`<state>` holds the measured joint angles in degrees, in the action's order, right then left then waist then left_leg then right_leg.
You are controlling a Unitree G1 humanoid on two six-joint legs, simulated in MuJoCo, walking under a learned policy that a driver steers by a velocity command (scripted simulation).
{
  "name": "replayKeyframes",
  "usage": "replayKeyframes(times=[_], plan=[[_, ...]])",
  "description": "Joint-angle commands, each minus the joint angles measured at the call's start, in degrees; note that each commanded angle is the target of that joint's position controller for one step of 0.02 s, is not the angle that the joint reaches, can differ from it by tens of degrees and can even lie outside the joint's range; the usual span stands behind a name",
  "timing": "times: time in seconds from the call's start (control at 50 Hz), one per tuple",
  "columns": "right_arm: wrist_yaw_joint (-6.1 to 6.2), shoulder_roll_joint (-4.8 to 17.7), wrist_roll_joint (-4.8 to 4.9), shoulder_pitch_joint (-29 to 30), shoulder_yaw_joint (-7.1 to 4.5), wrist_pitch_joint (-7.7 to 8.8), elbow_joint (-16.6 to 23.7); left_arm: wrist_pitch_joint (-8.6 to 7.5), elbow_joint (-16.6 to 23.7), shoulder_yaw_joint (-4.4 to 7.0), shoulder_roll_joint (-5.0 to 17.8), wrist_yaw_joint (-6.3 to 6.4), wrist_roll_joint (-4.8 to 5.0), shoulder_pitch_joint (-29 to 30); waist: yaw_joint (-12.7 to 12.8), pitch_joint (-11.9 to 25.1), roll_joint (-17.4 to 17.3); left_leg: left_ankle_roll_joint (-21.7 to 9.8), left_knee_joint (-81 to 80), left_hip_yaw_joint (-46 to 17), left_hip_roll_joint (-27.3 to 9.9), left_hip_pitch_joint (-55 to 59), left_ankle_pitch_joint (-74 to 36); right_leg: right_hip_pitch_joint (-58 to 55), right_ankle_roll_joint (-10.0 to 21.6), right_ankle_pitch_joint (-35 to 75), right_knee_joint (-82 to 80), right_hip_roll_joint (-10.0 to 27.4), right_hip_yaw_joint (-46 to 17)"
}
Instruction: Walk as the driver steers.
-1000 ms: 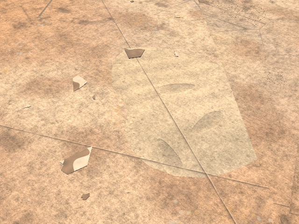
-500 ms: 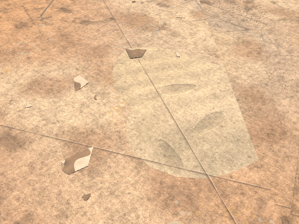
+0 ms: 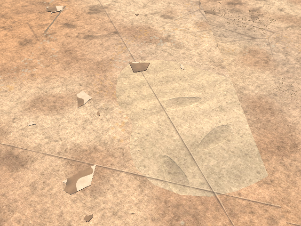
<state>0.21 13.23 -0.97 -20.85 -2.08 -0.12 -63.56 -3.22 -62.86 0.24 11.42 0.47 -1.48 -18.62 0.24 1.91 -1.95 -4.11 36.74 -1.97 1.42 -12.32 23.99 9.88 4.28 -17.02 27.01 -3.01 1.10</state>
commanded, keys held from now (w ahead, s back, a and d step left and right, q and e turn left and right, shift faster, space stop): w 1.00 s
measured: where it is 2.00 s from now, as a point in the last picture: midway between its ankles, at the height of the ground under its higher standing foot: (149, 158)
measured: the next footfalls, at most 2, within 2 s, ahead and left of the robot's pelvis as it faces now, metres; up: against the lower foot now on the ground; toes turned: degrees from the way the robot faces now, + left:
left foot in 0.44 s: +0.39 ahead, +0.10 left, -0.05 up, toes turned +3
right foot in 0.94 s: +0.71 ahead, -0.01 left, -0.05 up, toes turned -3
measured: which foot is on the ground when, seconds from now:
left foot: up 0.00-0.42, down 0.44-0.96, up 0.98-1.00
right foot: down 0.00-0.46, up 0.48-0.92, down 0.94-1.00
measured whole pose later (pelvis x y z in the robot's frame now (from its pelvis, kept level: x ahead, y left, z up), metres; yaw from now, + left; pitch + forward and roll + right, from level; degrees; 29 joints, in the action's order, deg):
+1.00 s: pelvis +0.58 +0.05 -0.07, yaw +0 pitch -1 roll -1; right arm 0.8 9.1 -0.8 -26.2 -0.8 4.4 -63.0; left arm -4.4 -54.3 2.0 10.5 -0.2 -1.4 -3.2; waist -1.4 -4.1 -0.7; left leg -5.8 55.6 2.2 4.3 -5.6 25.4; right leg 22.4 8.4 -10.2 32.8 -4.5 7.3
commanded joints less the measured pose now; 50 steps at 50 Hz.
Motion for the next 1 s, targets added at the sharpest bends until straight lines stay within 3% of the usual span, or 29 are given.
replayKeyframes(times=[0.02, 0.06, 0.1, 0.18, 0.2, 0.26, 0.32, 0.36, 0.38, 0.42, 0.44, 0.46, 0.48, 0.5, 0.52, 0.54, 0.58, 0.6, 0.62, 0.66, 0.74, 0.82, 0.88, 0.92, 0.94, 0.96, 0.98, 1.0], plan=[[-1.14, 5.03, -1.34, 11.67, -0.7, 2.88, 8.08, -0.3, -1.56, 2.36, 8.92, 0.15, 0.29, -11.86, 3.6, -12.94, 7.26, -1.42, 16.69, 0.19, -2.38, -32.04, -0.3, -12.39, 8.79, -21.11, -21.85, 21.13, -32.6], [-2.0, 3.97, -0.91, 9.59, -0.7, 3.59, 6.86, -1.41, 0.4, 2.02, 6.89, 0.25, 0.65, -8.17, 0.95, -11.13, 5.48, -0.47, 17.33, 0.45, -4.51, -29.54, -6.65, -12.6, 7.08, -8.01, -22.71, 17.62, -24.26], [-2.52, 3.81, -1.22, 10.59, -0.85, 3.3, 7.2, -2.26, 0.3, 1.66, 5.47, 0.48, 0.82, -8.95, 0.67, -9.25, 6.1, 1.04, 15.99, 2.41, -4.51, -27.92, -10.85, -13.21, 6.3, 4.34, -22.36, 14.75, -17.25], [-2.64, 2.64, -0.97, 17.19, -0.65, 2.72, 10.36, -2.87, -0.61, 1.31, 5.0, 0.77, 0.62, -12.67, 1.53, -8.29, 6.5, 2.57, 11.62, 5.09, -3.71, -28.19, -17.14, -13.39, 6.86, 24.38, -19.41, 13.34, -10.5], [-2.61, 2.88, -0.65, 19.33, -0.88, 3.06, 11.39, -3.28, -0.9, 1.16, 4.71, 0.84, 0.5, -12.78, 1.69, -8.74, 6.62, 2.73, 9.11, 4.2, -4.09, -29.25, -21.03, -14.24, 6.85, 26.33, -18.79, 12.75, -9.74], [-2.67, 1.8, -0.36, 25.47, -0.13, 3.67, 14.12, -3.83, -0.57, 1.25, 4.99, 1.17, 0.54, -11.61, 2.73, -10.19, 6.79, 2.4, -2.5, 4.85, -3.7, -24.84, -28.93, -11.8, 5.56, 28.05, -17.93, 11.2, -6.82], [-2.44, 2.02, 0.12, 29.19, 0.04, 3.29, 16.6, -3.86, -1.33, 1.67, 6.05, 1.35, 0.37, -12.57, 4.28, -11.89, 6.62, 0.63, -10.72, 5.8, -2.87, -19.03, -31.28, -12.13, 4.96, 29.83, -18.97, 12.66, -7.03], [-1.92, 3.56, -0.06, 27.34, -0.41, 3.56, 16.83, -3.53, -1.82, 2.08, 7.09, 1.53, 0.07, -12.4, 3.19, -11.11, 6.15, -1.21, -13.2, 5.78, -1.91, -15.82, -29.62, -15.82, 4.27, 38.2, -15.29, 13.49, -6.41], [-1.58, 4.82, -0.28, 23.79, -0.98, 3.94, 15.91, -3.25, -1.87, 2.35, 8.1, 1.63, -0.17, -11.99, 1.68, -8.8, 5.57, -2.12, -13.59, 5.92, -0.79, -11.79, -28.16, -17.64, 3.68, 44.97, -10.19, 13.37, -6.04], [-0.62, 6.85, -0.64, 9.43, -2.12, 4.97, 11.15, -2.32, -2.04, 3.07, 10.12, 1.68, -0.15, -11.4, -3.93, -0.94, 4.88, -3.69, -15.14, 7.18, 1.06, 2.52, -27.39, -18.11, 2.68, 51.8, 8.06, 11.59, -4.47], [-0.01, 8.52, -1.51, 1.71, -2.88, 5.44, 8.76, -2.18, -1.87, 3.08, 9.67, 1.54, 0.13, -10.71, -7.17, 2.39, 4.62, -4.34, -13.54, 4.78, -2.85, 14.5, -28.41, -9.42, 2.44, 41.81, 20.16, 9.43, -4.16], [0.15, 12.42, -3.09, -5.82, -3.66, 5.72, 7.25, -2.24, -1.19, 2.13, 3.69, 1.43, -0.44, -14.1, -6.51, 9.31, -4.68, -5.72, -2.28, -5.98, -15.68, 30.16, -41.05, 5.71, 2.37, 3.79, 39.93, 4.93, -2.15], [-0.59, 14.62, -2.2, -8.86, -4.55, 4.82, 7.27, -2.47, -2.12, 2.2, 2.06, 1.11, 3.68, -22.06, -5.49, 21.0, -12.73, -16.88, -6.0, -31.79, -27.99, 44.69, -42.76, 21.89, 0.11, -20.48, 59.49, -3.15, -4.05], [-0.85, 12.23, -0.46, -5.44, -4.41, 4.31, 7.66, -2.36, -0.78, 2.7, 5.6, 1.3, 2.71, -15.41, -5.12, 16.04, -3.62, -16.25, -14.71, -32.66, -25.21, 38.37, -26.61, 28.39, 0.61, -13.08, 59.27, 0.64, -5.92], [-0.66, 7.8, -0.22, 1.58, -3.2, 4.76, 8.53, -2.46, 1.72, 2.9, 6.57, 0.95, 1.35, -5.27, -4.1, 3.48, -0.14, -12.77, -18.77, -23.11, -21.45, 25.58, -25.39, 29.39, 0.44, -4.61, 53.2, 3.85, -4.65], [-0.58, 5.28, -0.73, 4.63, -2.41, 5.19, 8.59, -2.48, 2.43, 2.96, 5.69, 0.45, 0.65, -2.23, -2.22, -1.08, 1.47, -11.06, -20.59, -17.68, -19.4, 16.33, -32.98, 25.84, 0.19, -1.03, 49.13, 5.24, -4.57], [-0.3, 2.3, -0.35, 2.0, -1.15, 5.9, 6.72, -0.51, 2.27, 2.84, 3.69, -0.74, -1.33, -2.86, 0.42, -2.19, -1.01, -9.12, -22.17, -11.82, -16.32, 8.24, -39.69, 19.53, -0.08, -0.62, 44.67, 6.82, -4.03], [-0.38, 1.24, 0.1, 1.11, -0.64, 6.46, 5.87, -0.01, 2.31, 2.71, 2.12, -1.18, -1.3, -3.13, 1.47, -2.71, -0.81, -7.81, -22.6, -9.0, -14.56, 6.47, -41.7, 18.55, -0.25, 0.91, 42.07, 7.04, -3.87], [-0.33, 2.11, 0.53, -0.01, -0.74, 6.93, 5.16, 0.37, 2.85, 2.53, 0.99, -1.51, -1.16, -2.21, 2.15, -3.51, -1.21, -7.04, -23.21, -6.65, -13.13, 5.37, -43.81, 19.0, -0.81, 2.01, 39.07, 6.77, -2.67], [-0.13, 3.6, 0.5, -1.96, -0.77, 7.0, 4.53, 0.92, 4.45, 2.57, 1.55, -1.89, -1.3, 1.75, 2.12, -4.6, -1.96, -6.32, -24.1, -3.71, -11.58, 4.99, -48.28, 21.34, -1.5, 5.38, 34.74, 6.67, -0.31], [-0.02, 2.48, 0.67, -4.91, 0.2, 6.41, 3.73, 0.27, 9.19, 1.51, 1.28, -2.31, -0.15, 14.23, 0.0, -8.07, -1.39, -3.15, -25.93, 1.07, -8.17, 2.82, -51.84, 20.27, -1.35, 15.84, 18.71, 5.51, 3.94], [0.75, 3.11, 0.37, -10.68, 0.5, 6.16, 1.59, 0.04, 11.33, 0.88, 1.6, -1.9, 0.64, 20.76, -2.36, -8.06, -1.91, -2.45, -25.36, 0.3, -10.19, 10.79, -56.36, 19.62, 0.18, 18.75, 9.59, 3.03, 6.13], [1.39, 3.95, -0.46, -10.2, 0.4, 5.91, 1.21, -0.39, 10.83, 1.58, 3.69, -1.13, 0.49, 17.36, 0.05, -5.77, -2.6, -2.39, -17.73, 0.75, -11.69, 17.18, -70.92, 15.31, 2.86, 11.47, 7.3, -0.01, 6.54], [1.57, 5.14, -0.63, -8.37, 0.09, 5.6, 1.39, -1.05, 6.99, 2.89, 5.86, -0.36, 0.54, 4.91, 5.48, -0.66, -3.25, -2.52, -3.73, 0.65, -11.9, 17.18, -73.26, 3.57, 5.18, 8.8, 3.22, -1.34, 5.23], [1.29, 5.15, -0.11, -6.32, 0.11, 5.64, 2.17, -1.43, 4.71, 3.84, 7.6, 0.17, -0.29, -3.91, 10.01, 3.08, -1.73, -2.61, 8.51, 1.61, -10.57, 9.54, -62.61, -8.68, 7.38, 10.36, -0.28, 2.92, 0.6], [0.98, 2.61, 0.26, -6.61, 0.55, 5.83, 4.08, -1.33, 3.89, 5.26, 12.75, 0.58, -1.38, -11.16, 10.95, 9.76, 6.37, -2.41, 28.77, 5.62, -4.45, -0.05, -30.7, -18.95, 11.19, 8.94, -1.43, 17.16, -16.26], [0.2, 0.52, 1.52, -13.15, 0.21, 5.34, 3.76, -0.17, 3.95, 5.57, 12.75, -0.12, -0.16, -8.26, 5.57, 12.71, 14.4, -1.13, 44.41, 2.67, 4.54, -19.36, 7.37, -27.89, 20.4, 4.83, -8.41, 26.88, -41.24], [0.58, 4.01, -0.18, -7.13, -0.49, 4.86, 4.58, -0.06, 4.92, 4.97, 9.45, -0.7, 1.37, -1.8, 4.12, 3.09, 3.79, -2.33, 43.9, -1.28, -0.41, -24.95, 2.23, -19.8, 17.87, -4.12, -11.87, 24.01, -35.16]])
Keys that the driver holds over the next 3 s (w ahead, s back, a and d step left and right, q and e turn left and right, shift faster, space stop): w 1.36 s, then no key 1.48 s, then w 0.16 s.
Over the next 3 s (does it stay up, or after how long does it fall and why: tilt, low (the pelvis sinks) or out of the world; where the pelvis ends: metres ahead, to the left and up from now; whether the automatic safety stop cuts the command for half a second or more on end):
stays up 0.98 0.09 -0.05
